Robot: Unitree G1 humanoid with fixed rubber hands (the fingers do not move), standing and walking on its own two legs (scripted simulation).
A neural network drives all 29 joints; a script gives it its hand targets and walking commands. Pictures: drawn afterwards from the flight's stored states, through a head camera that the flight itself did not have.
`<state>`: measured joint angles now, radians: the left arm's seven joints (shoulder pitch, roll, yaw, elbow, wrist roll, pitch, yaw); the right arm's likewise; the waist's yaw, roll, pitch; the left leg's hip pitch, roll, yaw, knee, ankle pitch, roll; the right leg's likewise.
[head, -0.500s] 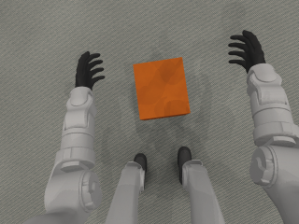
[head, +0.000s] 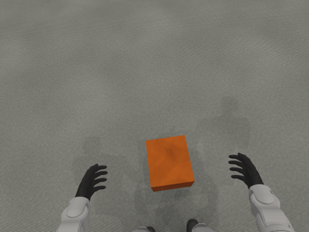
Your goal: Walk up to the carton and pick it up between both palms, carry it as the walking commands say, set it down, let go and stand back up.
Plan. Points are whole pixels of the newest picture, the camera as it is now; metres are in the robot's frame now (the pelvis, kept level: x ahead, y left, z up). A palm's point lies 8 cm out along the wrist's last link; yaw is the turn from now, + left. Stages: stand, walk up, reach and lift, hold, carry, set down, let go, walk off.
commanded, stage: let go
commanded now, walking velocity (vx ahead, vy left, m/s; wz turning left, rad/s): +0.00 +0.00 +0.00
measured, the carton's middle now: (168, 164) +0.45 +0.00 -0.66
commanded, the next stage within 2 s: stand in 0.66 s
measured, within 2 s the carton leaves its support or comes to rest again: neither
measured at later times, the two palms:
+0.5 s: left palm (75, 215) +0.17 +0.23 -0.04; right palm (272, 211) +0.19 -0.23 -0.05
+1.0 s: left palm out of the picture +0.13 +0.28 -0.08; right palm (297, 229) +0.15 -0.28 -0.06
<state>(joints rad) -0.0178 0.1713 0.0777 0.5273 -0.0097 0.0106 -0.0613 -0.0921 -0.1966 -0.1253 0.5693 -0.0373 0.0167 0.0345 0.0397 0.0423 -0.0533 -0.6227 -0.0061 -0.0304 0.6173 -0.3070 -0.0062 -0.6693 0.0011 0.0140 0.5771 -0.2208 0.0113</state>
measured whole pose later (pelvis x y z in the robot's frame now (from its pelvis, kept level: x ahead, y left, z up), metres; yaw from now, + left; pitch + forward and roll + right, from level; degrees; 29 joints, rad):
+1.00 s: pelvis +0.02 +0.00 +0.01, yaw +1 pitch -2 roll -1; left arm 0.21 0.30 0.07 0.75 0.02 0.00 0.01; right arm 0.21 -0.32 -0.07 0.71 -0.02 -0.01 0.00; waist 0.00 0.00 0.02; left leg -0.14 -0.01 -0.05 0.50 -0.33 0.00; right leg -0.19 0.00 0.00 0.48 -0.26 0.01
